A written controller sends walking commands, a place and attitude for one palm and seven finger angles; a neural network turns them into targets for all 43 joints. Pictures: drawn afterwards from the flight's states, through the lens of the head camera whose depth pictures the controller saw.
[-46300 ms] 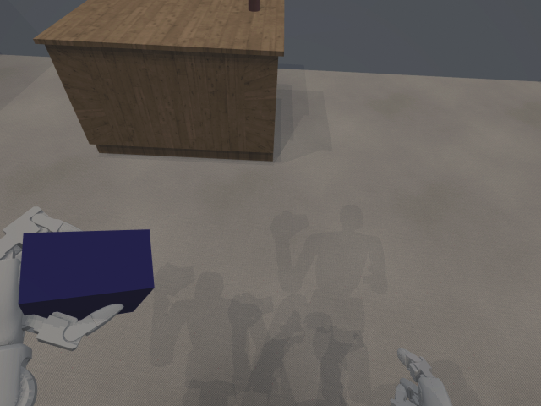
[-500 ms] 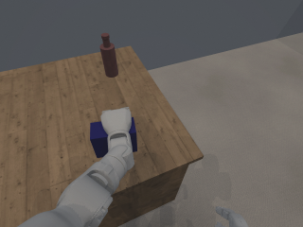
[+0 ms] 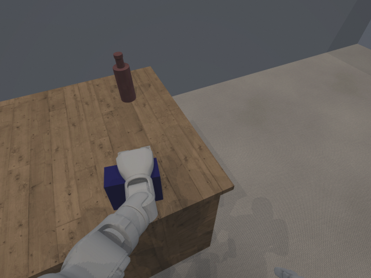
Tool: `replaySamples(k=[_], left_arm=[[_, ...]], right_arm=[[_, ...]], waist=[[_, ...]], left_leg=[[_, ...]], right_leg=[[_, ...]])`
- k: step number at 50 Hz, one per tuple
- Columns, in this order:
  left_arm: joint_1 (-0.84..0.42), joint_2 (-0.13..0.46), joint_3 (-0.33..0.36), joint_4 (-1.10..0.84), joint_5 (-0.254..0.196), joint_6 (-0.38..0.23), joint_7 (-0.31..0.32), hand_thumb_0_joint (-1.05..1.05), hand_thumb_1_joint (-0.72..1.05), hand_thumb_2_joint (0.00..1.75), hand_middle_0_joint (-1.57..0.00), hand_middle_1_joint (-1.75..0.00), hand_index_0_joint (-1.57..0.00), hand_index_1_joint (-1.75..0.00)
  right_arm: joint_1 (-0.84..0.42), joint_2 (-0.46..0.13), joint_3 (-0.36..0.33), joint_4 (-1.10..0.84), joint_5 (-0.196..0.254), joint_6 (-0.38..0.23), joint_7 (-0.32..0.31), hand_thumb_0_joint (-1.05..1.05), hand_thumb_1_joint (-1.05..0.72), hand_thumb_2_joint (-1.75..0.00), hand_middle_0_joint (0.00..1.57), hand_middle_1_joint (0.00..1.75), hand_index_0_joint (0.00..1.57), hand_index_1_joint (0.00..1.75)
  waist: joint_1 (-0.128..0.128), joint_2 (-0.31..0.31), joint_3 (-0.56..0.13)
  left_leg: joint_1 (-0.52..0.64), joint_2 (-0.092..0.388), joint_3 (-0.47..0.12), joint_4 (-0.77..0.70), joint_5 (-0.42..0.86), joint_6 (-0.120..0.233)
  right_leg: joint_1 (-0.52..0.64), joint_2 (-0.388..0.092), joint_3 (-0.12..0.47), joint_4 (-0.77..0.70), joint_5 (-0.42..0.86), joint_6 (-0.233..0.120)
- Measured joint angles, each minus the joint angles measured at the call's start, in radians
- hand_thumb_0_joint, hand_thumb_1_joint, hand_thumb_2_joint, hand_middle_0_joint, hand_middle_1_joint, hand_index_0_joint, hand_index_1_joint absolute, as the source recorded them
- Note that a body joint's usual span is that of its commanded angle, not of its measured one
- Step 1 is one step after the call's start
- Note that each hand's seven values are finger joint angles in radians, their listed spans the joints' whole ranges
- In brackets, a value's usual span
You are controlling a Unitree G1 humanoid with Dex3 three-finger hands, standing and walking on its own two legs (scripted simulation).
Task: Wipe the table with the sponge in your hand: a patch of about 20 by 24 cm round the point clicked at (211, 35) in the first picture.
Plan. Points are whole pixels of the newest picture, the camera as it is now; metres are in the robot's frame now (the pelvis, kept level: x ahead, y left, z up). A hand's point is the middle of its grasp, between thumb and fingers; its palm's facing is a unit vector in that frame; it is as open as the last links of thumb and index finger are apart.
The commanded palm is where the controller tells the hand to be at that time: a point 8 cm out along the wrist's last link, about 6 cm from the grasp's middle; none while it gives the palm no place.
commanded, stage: wipe back along the third lane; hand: left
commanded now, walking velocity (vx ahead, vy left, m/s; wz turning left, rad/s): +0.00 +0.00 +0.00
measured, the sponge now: (136, 187) +0.36 +0.16 -0.05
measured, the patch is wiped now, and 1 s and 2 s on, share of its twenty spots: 1.00 1.00 1.00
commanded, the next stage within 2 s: slide back across to the middle lane in 0.58 s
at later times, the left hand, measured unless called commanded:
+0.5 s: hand (144, 184) +0.34 +0.13 -0.01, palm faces -0.06 -0.04 -1.00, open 10.1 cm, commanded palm +0.30 +0.12 +0.02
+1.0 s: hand (134, 190) +0.32 +0.15 +0.00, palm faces -0.05 -0.10 -0.99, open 10.1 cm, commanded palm +0.28 +0.15 +0.05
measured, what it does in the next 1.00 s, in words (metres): stands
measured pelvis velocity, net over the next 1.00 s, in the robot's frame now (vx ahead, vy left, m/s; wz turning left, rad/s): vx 0.01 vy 0.00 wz -0.02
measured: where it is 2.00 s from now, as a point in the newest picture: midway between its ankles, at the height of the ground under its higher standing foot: outside the picture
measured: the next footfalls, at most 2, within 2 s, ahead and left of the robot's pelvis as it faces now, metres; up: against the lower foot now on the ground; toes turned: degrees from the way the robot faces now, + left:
none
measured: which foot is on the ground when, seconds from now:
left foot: down 0.00-1.00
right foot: down 0.00-1.00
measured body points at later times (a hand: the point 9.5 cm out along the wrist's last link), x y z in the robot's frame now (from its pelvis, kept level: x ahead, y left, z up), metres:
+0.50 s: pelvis +0.01 -0.01 +0.00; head +0.00 -0.03 +0.45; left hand +0.34 +0.13 +0.04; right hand +0.22 -0.23 -0.10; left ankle -0.01 +0.11 -0.73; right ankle +0.01 -0.07 -0.73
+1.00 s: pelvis +0.01 +0.00 +0.01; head -0.01 -0.03 +0.45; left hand +0.32 +0.15 +0.05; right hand +0.21 -0.23 -0.10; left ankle -0.01 +0.11 -0.73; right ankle +0.01 -0.07 -0.73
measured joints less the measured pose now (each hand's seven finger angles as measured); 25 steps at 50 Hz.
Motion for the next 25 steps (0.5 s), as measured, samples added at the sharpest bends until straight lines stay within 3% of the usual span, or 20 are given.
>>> replaySamples(k=[15, 25], left_arm=[[0.087, -0.018, -0.058, -0.095, 0.002, 0.019, -0.004, -0.01, -0.48, 1.05, -0.7, -1.4, -0.7, -1.44], [0.168, -0.021, -0.098, -0.202, 0.021, 0.055, -0.04, -0.01, -0.48, 1.04, -0.69, -1.41, -0.69, -1.44]], right_arm=[[-0.043, 0.007, 0.001, -0.027, 0.005, 0.007, 0.017, 0.01, -0.91, -0.9, 0.19, 0.29, 0.19, 0.3], [-0.094, 0.0, 0.007, -0.05, 0.009, 0.031, 0.021, 0.01, -0.91, -0.9, 0.19, 0.29, 0.19, 0.3]], waist=[[0.037, 0.005, -0.007], [0.054, -0.002, -0.004]], left_leg=[[0.034, 0.004, -0.006, -0.013, -0.004, -0.011], [0.076, 0.003, -0.01, -0.022, -0.013, -0.013]], right_leg=[[0.029, 0.004, -0.005, 0.0, -0.011, -0.013], [0.068, 0.004, -0.008, -0.003, -0.025, -0.017]])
